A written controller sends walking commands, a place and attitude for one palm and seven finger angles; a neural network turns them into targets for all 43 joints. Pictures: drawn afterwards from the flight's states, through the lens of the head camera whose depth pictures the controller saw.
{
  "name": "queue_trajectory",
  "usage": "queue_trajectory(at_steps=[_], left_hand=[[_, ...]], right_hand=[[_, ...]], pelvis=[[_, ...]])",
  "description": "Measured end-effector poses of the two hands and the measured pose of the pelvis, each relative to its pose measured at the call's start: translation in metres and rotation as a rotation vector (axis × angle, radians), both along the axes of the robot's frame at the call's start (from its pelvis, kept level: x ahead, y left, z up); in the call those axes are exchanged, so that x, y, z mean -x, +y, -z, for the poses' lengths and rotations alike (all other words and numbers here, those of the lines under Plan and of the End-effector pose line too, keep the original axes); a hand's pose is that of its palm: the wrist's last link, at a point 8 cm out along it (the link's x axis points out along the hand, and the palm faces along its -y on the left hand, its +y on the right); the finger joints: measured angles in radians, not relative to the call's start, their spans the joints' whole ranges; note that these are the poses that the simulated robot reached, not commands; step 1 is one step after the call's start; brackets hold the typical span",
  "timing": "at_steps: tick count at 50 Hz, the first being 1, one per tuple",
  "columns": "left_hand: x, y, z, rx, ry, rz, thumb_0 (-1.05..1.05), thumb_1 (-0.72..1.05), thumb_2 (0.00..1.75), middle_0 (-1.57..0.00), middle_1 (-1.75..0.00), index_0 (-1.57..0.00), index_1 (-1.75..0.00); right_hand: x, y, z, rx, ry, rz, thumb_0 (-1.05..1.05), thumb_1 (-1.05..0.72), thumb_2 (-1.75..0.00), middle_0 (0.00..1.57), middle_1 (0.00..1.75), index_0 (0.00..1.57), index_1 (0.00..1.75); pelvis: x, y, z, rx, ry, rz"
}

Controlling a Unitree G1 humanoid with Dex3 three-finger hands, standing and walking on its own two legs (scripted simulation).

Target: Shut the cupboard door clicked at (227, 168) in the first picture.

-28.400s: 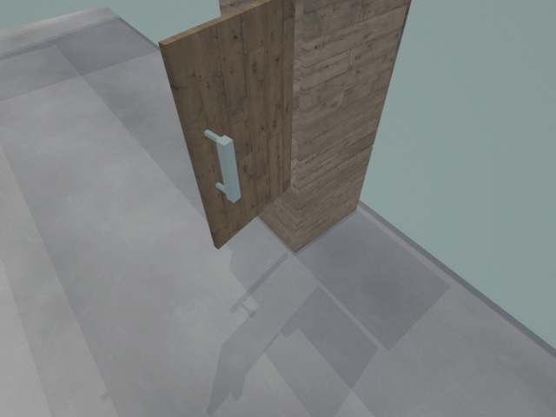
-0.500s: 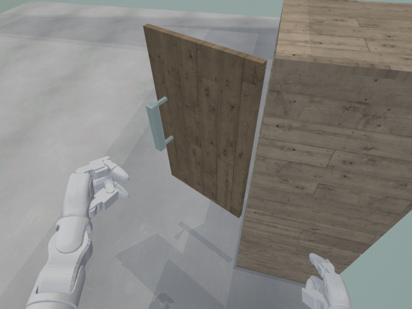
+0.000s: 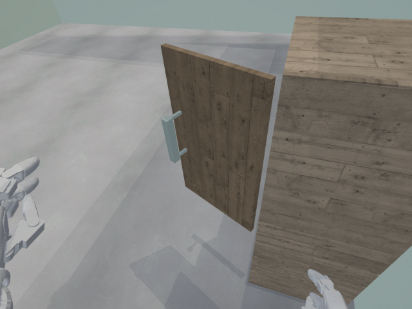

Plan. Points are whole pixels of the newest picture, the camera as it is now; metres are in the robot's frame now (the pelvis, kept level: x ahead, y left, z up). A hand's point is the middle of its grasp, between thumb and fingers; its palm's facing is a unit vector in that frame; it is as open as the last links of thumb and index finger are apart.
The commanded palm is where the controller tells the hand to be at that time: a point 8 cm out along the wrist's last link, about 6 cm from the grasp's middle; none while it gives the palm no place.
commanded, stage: draw the hand back to the body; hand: left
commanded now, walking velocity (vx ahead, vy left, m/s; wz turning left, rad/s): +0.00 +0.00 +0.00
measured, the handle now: (176, 137) +0.63 +0.19 -0.03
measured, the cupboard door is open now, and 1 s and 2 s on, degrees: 67 67 67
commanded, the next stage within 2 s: step back with the hand held close in 0.32 s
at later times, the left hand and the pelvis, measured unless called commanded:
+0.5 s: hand (46, 227) +0.18 +0.26 +0.16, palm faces +0.46 -0.78 -0.42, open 7.4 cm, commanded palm +0.13 +0.29 +0.17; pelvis -0.01 -0.01 +0.00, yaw +0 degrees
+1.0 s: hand (10, 247) +0.14 +0.30 +0.16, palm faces +0.41 -0.77 -0.49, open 7.4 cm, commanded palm +0.09 +0.33 +0.17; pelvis -0.06 +0.03 -0.01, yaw -1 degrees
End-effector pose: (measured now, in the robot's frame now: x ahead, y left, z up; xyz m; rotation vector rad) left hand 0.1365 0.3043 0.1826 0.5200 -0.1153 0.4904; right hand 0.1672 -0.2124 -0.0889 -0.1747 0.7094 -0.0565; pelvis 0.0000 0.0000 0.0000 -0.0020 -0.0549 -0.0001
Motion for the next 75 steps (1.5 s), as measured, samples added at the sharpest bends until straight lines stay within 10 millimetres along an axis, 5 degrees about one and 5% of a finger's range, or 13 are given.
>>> queue_trajectory(at_steps=[11, 24, 39, 55, 68, 75], left_hand=[[0.003, -0.008, 0.015, 0.059, 0.001, 0.004, 0.01, 0.89, 0.90, -0.22, -0.32, -0.22, -0.32], [0.003, -0.010, 0.004, 0.020, -0.028, 0.036, 0.01, 0.89, 0.90, -0.21, -0.30, -0.21, -0.30], [-0.007, 0.013, 0.004, -0.070, 0.020, 0.119, 0.01, 0.89, 0.90, -0.21, -0.30, -0.21, -0.30], [0.059, 0.031, 0.009, -0.092, -0.092, 0.086, 0.01, 0.89, 0.90, -0.21, -0.30, -0.21, -0.30], [0.094, 0.009, 0.002, -0.092, -0.209, 0.118, 0.01, 0.89, 0.90, -0.21, -0.30, -0.21, -0.30], [0.106, 0.014, -0.003, -0.176, -0.188, 0.159, 0.01, 0.89, 0.90, -0.21, -0.30, -0.21, -0.30]], right_hand=[[0.009, -0.017, -0.004, 0.037, -0.023, 0.029, 0.01, -0.90, -0.90, 0.20, 0.30, 0.20, 0.30], [0.010, -0.015, -0.009, 0.018, -0.050, 0.036, 0.01, -0.90, -0.90, 0.20, 0.30, 0.20, 0.30], [0.035, -0.019, -0.005, 0.075, 0.052, 0.162, 0.01, -0.90, -0.90, 0.20, 0.30, 0.20, 0.30], [0.089, 0.002, -0.007, 0.091, 0.007, 0.116, 0.01, -0.90, -0.90, 0.20, 0.30, 0.20, 0.30], [0.142, -0.013, 0.004, 0.118, 0.056, 0.091, 0.01, -0.90, -0.90, 0.20, 0.30, 0.20, 0.30], [0.169, -0.018, 0.003, 0.135, 0.055, 0.131, 0.01, -0.90, -0.90, 0.20, 0.30, 0.20, 0.30]], pelvis=[[0.010, -0.006, 0.000, -0.002, -0.010, 0.002], [0.013, -0.007, -0.001, 0.003, -0.012, 0.009], [0.025, 0.021, 0.003, 0.006, 0.071, 0.028], [0.079, 0.029, 0.015, 0.021, 0.045, 0.012], [0.117, 0.017, 0.020, 0.017, 0.048, -0.001], [0.136, 0.018, 0.022, 0.038, 0.051, -0.031]])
